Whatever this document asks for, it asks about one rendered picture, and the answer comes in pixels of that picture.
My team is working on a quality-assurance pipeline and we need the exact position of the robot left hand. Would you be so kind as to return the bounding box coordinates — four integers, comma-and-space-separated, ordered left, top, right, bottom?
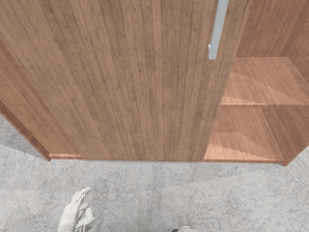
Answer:
57, 187, 95, 232

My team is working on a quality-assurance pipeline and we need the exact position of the wardrobe door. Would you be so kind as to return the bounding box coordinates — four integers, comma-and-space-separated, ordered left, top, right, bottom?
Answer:
0, 0, 253, 161
0, 39, 80, 155

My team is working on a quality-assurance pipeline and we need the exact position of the handle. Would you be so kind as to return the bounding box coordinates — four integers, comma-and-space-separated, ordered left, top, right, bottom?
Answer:
208, 0, 229, 60

